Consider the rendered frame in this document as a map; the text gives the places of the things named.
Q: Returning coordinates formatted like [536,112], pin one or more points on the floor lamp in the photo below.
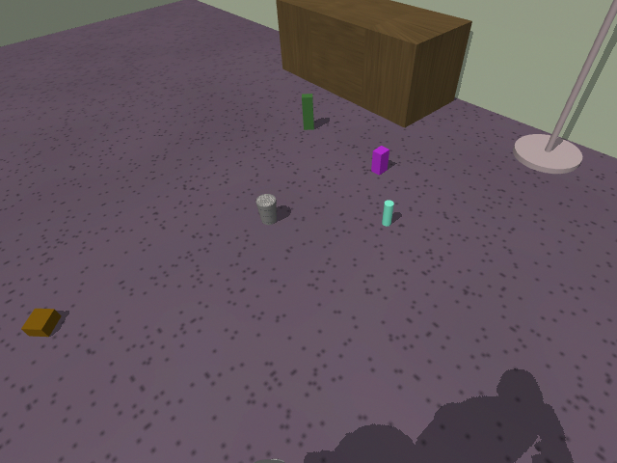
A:
[548,153]

